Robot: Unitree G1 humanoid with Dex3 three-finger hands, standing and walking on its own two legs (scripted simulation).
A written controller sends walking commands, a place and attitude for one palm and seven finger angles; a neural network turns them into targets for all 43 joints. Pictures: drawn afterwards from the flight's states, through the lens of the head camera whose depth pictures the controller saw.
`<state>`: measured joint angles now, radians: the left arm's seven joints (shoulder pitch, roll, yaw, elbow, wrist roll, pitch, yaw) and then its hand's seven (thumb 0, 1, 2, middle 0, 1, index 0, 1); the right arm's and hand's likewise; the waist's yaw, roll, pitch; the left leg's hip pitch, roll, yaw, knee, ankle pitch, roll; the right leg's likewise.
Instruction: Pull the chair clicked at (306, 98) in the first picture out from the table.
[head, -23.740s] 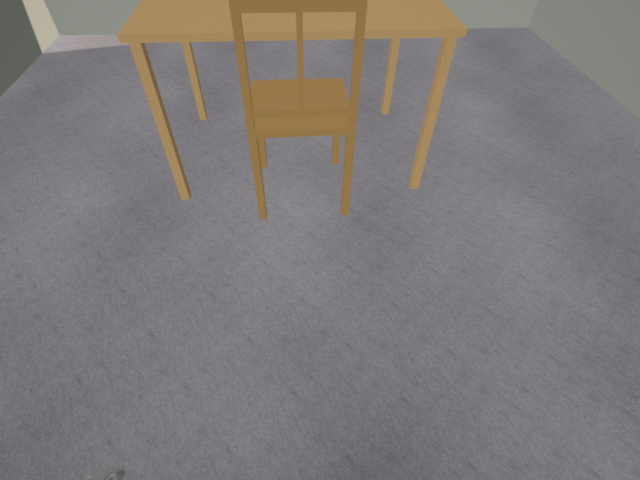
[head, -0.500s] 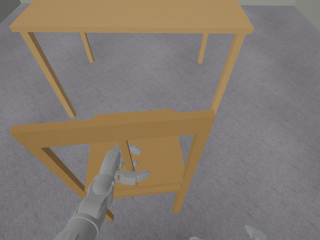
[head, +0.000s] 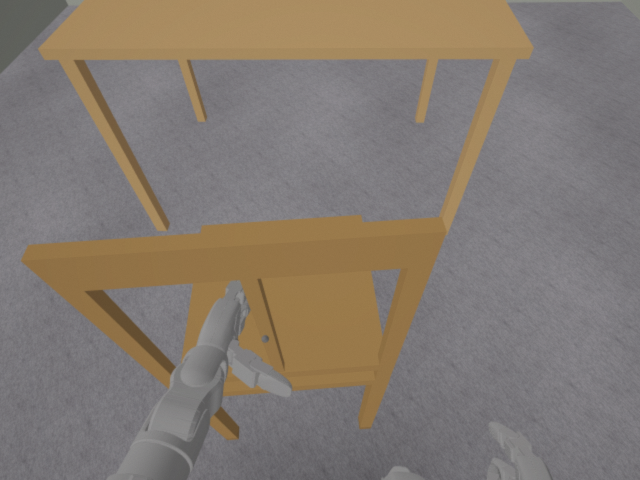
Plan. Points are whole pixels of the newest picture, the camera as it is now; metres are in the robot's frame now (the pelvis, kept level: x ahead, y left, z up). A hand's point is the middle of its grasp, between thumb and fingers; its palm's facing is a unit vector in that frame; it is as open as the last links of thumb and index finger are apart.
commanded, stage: draw the fingers out of the gap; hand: left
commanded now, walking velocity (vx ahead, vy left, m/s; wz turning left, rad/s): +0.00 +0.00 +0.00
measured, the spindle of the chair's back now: (267, 330) +0.33 +0.08 -0.05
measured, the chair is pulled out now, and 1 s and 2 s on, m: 0.57 0.57 0.57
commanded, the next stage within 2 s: draw the hand back to the body in 0.82 s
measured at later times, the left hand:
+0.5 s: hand (249, 398) +0.23 +0.09 -0.03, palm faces -0.16 -0.98 -0.13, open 17.5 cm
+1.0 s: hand (247, 459) +0.16 +0.09 -0.01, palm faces -0.10 -0.99 -0.03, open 17.5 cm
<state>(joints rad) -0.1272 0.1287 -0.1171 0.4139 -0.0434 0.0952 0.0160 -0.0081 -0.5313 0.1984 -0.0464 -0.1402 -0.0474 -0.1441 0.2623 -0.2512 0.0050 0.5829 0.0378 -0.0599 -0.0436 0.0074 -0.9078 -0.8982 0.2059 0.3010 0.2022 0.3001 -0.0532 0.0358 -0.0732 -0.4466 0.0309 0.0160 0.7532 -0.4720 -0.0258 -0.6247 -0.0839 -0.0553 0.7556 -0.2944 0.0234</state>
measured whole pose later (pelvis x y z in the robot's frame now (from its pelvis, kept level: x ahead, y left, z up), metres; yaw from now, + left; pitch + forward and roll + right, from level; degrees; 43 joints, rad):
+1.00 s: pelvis +0.00 +0.01 -0.03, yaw +2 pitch +10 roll +0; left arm 0.61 0.14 -0.26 -0.32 -0.03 0.11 0.04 -0.01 -0.53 0.20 0.00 0.00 0.00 0.00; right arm 0.27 -0.23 0.02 0.40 0.04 -0.09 -0.07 0.01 -0.91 -0.90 0.21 0.30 0.20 0.30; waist -0.03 0.04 -0.13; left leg -0.58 0.02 -0.02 0.98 -0.58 -0.02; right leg -0.73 -0.11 -0.07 0.95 -0.39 0.03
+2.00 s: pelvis +0.02 +0.00 +0.02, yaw +1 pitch -3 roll -1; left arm 0.56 0.32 0.24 -0.46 -0.05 -0.05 0.18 0.00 0.34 0.62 -0.13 -0.18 -0.13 -0.19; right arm 0.20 -0.21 0.01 0.60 0.03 -0.15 -0.08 0.01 -0.91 -0.90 0.21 0.30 0.20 0.30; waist 0.06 0.09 0.00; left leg -0.07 0.04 0.00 0.53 -0.41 -0.03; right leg -0.24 -0.07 -0.09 0.54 -0.25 0.03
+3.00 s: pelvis -0.01 +0.01 +0.03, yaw -1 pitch +0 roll +0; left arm 0.59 0.42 0.40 -0.50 -0.03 -0.14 0.17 0.02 0.89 0.89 -0.21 -0.30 -0.21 -0.30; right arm 0.14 -0.21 -0.04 0.58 0.03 -0.04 -0.08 0.01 -0.91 -0.90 0.21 0.30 0.20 0.30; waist -0.01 0.04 0.10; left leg -0.14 0.02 0.04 0.49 -0.34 -0.02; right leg -0.33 -0.08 -0.04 0.50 -0.16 0.04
